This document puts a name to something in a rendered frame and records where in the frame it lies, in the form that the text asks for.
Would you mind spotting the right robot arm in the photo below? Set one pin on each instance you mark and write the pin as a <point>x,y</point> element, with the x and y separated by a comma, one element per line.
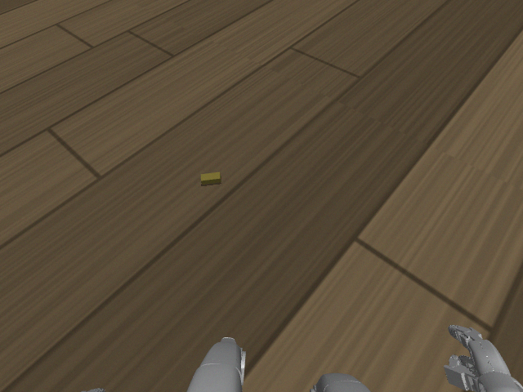
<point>498,382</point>

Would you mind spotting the right robot hand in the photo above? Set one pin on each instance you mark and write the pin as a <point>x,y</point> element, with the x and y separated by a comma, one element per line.
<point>464,371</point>

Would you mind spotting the small box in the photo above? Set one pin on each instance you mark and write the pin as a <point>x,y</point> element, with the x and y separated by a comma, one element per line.
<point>210,178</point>

